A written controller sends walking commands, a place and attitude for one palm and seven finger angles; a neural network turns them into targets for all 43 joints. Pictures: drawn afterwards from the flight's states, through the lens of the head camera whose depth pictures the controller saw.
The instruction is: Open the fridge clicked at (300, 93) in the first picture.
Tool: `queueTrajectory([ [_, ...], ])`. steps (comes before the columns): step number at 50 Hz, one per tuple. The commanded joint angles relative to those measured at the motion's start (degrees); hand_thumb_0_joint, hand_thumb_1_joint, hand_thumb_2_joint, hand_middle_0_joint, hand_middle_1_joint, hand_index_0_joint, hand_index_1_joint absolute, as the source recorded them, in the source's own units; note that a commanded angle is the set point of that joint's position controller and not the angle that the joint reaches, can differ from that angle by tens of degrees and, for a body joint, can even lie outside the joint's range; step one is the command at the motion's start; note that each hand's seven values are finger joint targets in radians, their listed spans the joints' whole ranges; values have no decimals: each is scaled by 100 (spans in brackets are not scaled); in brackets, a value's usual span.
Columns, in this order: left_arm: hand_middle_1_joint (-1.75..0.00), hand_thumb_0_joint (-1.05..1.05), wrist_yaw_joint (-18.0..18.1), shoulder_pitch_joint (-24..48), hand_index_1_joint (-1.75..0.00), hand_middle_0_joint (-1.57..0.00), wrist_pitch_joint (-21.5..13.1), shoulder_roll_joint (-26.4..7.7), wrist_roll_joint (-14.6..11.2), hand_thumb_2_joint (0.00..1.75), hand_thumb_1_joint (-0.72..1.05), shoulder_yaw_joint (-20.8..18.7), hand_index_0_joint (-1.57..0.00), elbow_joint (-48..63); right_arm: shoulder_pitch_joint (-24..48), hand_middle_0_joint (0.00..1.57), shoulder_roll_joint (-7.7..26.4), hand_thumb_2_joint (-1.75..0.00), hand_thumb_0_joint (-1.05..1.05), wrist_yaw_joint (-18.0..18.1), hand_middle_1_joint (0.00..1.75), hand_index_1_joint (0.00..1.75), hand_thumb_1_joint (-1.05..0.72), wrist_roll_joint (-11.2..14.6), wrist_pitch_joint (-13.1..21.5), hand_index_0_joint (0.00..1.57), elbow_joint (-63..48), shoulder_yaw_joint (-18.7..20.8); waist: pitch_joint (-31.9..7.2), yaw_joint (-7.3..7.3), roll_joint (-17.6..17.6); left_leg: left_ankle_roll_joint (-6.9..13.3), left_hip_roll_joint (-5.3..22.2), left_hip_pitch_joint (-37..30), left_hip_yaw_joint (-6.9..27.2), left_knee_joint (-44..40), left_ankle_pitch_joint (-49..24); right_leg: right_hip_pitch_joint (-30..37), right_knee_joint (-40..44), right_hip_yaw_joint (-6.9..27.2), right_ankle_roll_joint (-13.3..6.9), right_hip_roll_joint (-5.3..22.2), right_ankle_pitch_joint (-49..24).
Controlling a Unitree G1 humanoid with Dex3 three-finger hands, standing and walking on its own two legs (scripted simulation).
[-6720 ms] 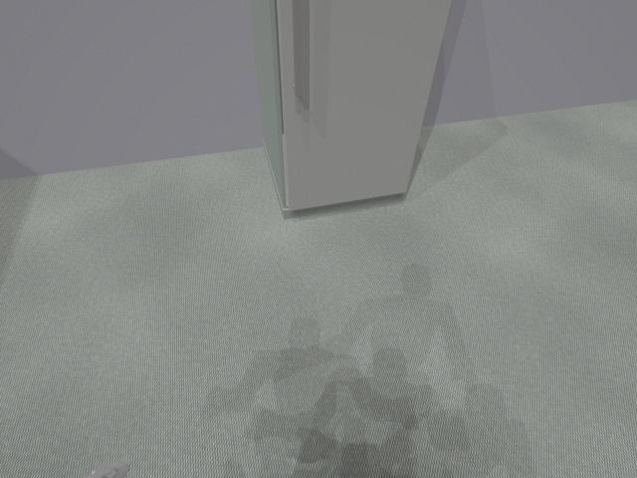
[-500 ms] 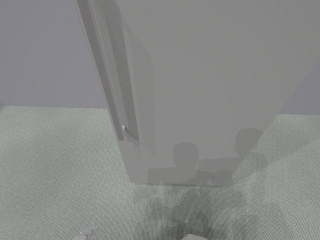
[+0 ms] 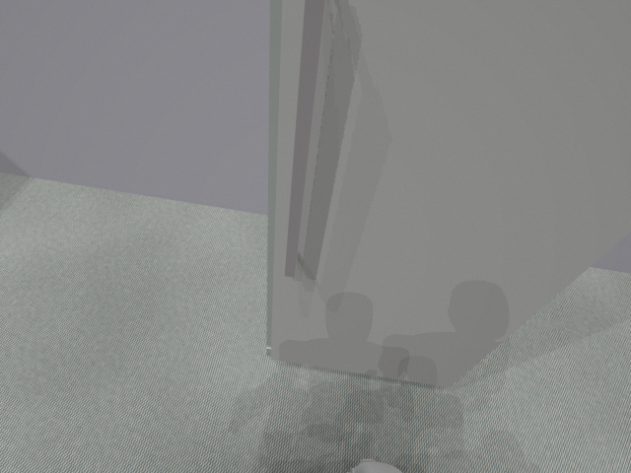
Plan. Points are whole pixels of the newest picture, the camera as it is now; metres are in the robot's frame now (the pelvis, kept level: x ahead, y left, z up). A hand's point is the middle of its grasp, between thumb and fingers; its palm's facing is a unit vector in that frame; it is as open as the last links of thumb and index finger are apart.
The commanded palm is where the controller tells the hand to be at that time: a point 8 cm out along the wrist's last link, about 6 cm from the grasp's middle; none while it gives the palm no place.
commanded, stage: come to a stop and stand still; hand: left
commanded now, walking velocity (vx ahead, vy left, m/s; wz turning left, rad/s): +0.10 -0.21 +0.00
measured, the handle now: (301, 162) +0.48 +0.07 +0.13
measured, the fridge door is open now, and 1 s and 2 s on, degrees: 0 0 0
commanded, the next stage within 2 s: look again from close up in 0.92 s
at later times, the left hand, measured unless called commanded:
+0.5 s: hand out of the picture -0.01 +0.12 -0.15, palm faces +0.00 -0.97 -0.23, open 7.3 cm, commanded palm none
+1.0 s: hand out of the picture -0.06 +0.08 -0.17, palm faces +0.02 -0.99 -0.14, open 7.4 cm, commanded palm none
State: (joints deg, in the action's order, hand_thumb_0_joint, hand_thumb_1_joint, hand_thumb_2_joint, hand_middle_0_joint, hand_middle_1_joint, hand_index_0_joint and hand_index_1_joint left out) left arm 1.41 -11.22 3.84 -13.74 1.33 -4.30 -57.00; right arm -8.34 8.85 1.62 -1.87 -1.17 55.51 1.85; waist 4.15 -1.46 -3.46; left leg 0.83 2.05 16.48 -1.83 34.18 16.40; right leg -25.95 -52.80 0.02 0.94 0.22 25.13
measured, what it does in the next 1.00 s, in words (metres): steps on the spot: right foot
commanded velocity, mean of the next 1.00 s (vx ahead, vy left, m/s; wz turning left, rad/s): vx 0.01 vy -0.02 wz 0.00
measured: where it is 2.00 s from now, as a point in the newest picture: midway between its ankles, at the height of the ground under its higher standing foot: outside the picture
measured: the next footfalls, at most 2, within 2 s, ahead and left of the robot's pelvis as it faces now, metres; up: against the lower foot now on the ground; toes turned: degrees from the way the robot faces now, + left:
right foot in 0.38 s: -0.03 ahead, -0.16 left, +0.00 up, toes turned -4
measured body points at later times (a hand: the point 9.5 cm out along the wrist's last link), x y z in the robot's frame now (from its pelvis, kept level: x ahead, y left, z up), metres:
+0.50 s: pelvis -0.03 -0.06 +0.01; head -0.04 -0.08 +0.46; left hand +0.00 +0.17 -0.14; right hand -0.08 -0.28 -0.16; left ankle +0.01 +0.10 -0.72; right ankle -0.07 -0.16 -0.73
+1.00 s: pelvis -0.03 -0.07 +0.01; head -0.02 -0.08 +0.46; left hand -0.06 +0.13 -0.15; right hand -0.04 -0.29 -0.16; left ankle -0.01 +0.09 -0.73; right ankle -0.07 -0.16 -0.73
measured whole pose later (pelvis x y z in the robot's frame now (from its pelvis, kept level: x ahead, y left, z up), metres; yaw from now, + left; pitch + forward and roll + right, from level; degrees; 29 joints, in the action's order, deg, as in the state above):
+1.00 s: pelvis -0.03 -0.07 +0.01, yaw -1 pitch -2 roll +0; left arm 1.5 -18.8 -0.5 -5.5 0.6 0.3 -65.7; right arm -15.1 7.8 2.2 -1.0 -1.0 65.3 0.9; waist 3.0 0.1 0.9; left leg -3.8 5.4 11.6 -0.9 24.8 11.3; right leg -5.8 -24.0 -4.3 -2.3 -1.5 16.6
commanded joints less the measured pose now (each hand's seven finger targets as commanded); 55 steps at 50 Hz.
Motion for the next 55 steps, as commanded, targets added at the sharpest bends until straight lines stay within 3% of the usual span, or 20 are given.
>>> queueTrajectory([
  [1, -30, 0, -103, -595, -30, -20, -76, -386, 24, 90, 90, -126, -20, 120, -116, 20, 1047, -90, 0, 140, 30, 30, -90, 8, 128, 20, -313, 181, -292, 41, 1396, 539, 1443, -287, 1277, -2051, -804, -379, -1318, 442, 135, 54, -448],
  [11, -30, 0, -147, -289, -30, -20, -107, -40, -18, 90, 90, 49, -20, 72, -1106, 20, 1095, -90, 0, 116, 30, 30, -90, 20, 119, 20, 139, 298, -416, 459, 1495, 646, 1471, -1113, 1274, -2177, -551, 125, 660, -69, 217, 205, 103],
  [15, -30, 0, -114, -585, -30, -20, -205, 108, -77, 90, 90, 135, -20, -152, -1053, 20, 1105, -90, 0, 54, 30, 30, -90, 26, 89, 20, 300, 309, -539, 338, 1724, 546, 1254, -758, 1242, -2066, -309, 1057, 2127, -317, 76, 56, -83],
  [17, -30, 0, -76, -1091, -30, -20, -264, 80, -75, 90, 90, 137, -20, -403, -971, 20, 973, -90, 0, 38, 30, 30, -90, 79, 69, 20, 370, 300, -569, 110, 1278, 221, 919, -233, 811, -1762, -64, 1984, 3255, -475, 40, 48, -1179],
  [18, -30, 0, -28, -1201, -30, -20, -310, -88, -55, 90, 90, 125, -20, -483, -1012, 20, 719, -90, 0, 21, 30, 30, -90, 122, 67, 20, 401, 261, -549, 78, 832, -11, 637, 178, 524, -1362, 49, 2385, 3633, -75, -56, 395, -1255],
  [19, -30, 0, 26, -1093, -30, -20, -369, -424, -38, 90, 90, 114, -20, -479, -993, 20, 345, -90, 0, -4, 30, 30, -90, 172, 60, 20, 381, 149, -381, 101, -171, -241, 270, 625, 100, -790, 338, 2317, 4088, 834, -335, 1211, -714],
  [20, -30, 0, 39, -807, -30, -20, -386, -587, -53, 90, 90, 112, -20, -387, -784, 20, 198, -90, 0, -40, 30, 30, -90, 131, 47, 20, 280, 61, -22, 107, -690, -288, 172, 555, -50, -546, 634, 1487, 4448, 1159, -581, 1675, -224],
  [21, -30, 0, 33, -571, -30, -20, -366, -573, -34, 90, 90, 147, -20, -291, -761, 20, 239, -90, 0, -82, 30, 30, -90, 111, 37, 20, 274, 70, 42, 149, -415, -244, 176, 284, 44, -305, 652, 1017, 4481, 1080, -678, 1662, 274],
  [22, -30, 0, 49, -492, -30, -20, -416, -461, -48, 90, 90, 134, -20, -328, -751, 20, 266, -90, 0, -77, 30, 30, -90, 60, -24, 20, 374, 95, 329, 108, -1125, -226, 227, 321, 76, -96, 521, 648, 4585, 1072, -663, 1431, 462],
  [23, -30, 0, 60, -477, -30, -20, -422, -281, -47, 90, 90, 177, -20, -379, -831, 20, 305, -90, 0, -61, 30, 30, -90, 49, -35, 20, 465, 89, 584, 139, -1206, -207, 233, 360, 109, 39, 314, 615, 4539, 993, -675, 1325, 102],
  [27, -30, 0, 79, -663, -30, -20, -502, 16, -112, 90, 90, 285, -20, -527, -1319, 20, 161, -90, 0, -6, 30, 30, -90, 92, 66, 20, 821, 10, 259, 258, -425, -264, 230, -152, 20, -466, -542, 1233, 3599, 289, -567, 992, -2426],
  [30, -30, 0, 87, -788, -30, -20, -488, 126, -147, 90, 90, 312, -20, -587, -1393, 20, 246, -90, 0, 46, 30, 30, -90, 102, 124, 20, 940, -19, 174, 219, 90, -233, 410, -632, 155, -915, -1485, 1146, 3448, 195, -352, 737, -2184],
  [32, -30, 0, 94, -841, -30, -20, -466, 155, -132, 90, 90, 310, -20, -605, -1327, 20, 259, -90, 0, 68, 30, 30, -90, 104, 97, 20, 970, -16, 343, 197, 10, -239, 469, -725, 122, -967, -1251, 956, 3663, 270, -309, 671, -1731],
  [35, -30, 0, 86, -853, -30, -20, -444, 50, -130, 90, 90, 277, -20, -669, -1258, 20, 213, -90, 0, 75, 30, 30, -90, 117, 91, 20, 1019, -24, 185, 190, 523, -255, 448, -738, 80, -1019, -1335, 1263, 3563, 225, -275, 648, -1929],
  [48, -30, 0, 91, -1036, -30, -20, -464, 206, -92, 90, 90, 290, -20, -755, -1056, 20, 210, -90, 0, 88, 30, 30, -90, 125, 108, 20, 969, -15, 255, 187, 334, -223, 431, -837, 80, -1164, -1111, 1175, 3732, 261, -272, 597, -1472],
  [49, -30, 0, 104, -1190, -30, -20, -661, -875, 74, 90, 90, 302, -20, -294, -787, 20, 807, -90, 0, 11, 30, 30, -90, 53, 190, 20, 185, -30, 693, 258, -78, -163, 193, -313, 310, -553, -991, 1272, 3614, 281, -54, 688, -3410],
  [50, -30, 0, 135, -1013, -30, -20, -696, -506, 23, 90, 90, 111, -20, -289, -948, 20, 682, -90, 0, 49, 30, 30, -90, 21, 287, 20, 55, 109, -421, 277, 391, -118, 158, -229, 129, -393, -590, 1905, 2911, 519, -286, 1047, -4118],
  [51, -30, 0, 146, -1037, -30, -20, -694, -438, 24, 90, 90, 77, -20, -294, -958, 20, 515, -90, 0, 99, 30, 30, -90, 15, 308, 20, 155, 123, -942, 235, 459, -70, 86, -163, 50, -295, -660, 2326, 2716, 512, -407, 1079, -4757],
  [53, -30, 0, 134, -1196, -30, -20, -662, -245, 1, 90, 90, 160, -20, -181, -991, 20, 389, -90, 0, 101, 30, 30, -90, 59, 300, 20, 65, 59, -999, 160, -79, -36, 56, -121, 59, -162, -625, 2292, 2750, 432, -516, 1057, -4703],
  [55, -30, 0, 130, -1119, -30, -20, -624, -341, 17, 90, 90, 164, -20, -86, -905, 20, 531, -90, 0, 72, 30, 30, -90, 71, 269, 20, -22, 93, -556, 146, -608, 19, 61, 54, 9, -130, -497, 2041, 2775, 352, -500, 1017, -4548],
])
